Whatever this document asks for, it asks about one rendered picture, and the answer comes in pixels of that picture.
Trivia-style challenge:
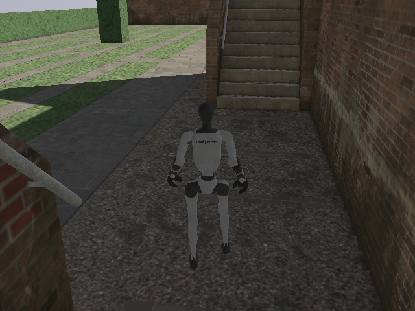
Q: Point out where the stairs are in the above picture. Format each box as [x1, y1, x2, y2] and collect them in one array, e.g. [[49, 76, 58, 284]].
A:
[[217, 0, 300, 111]]

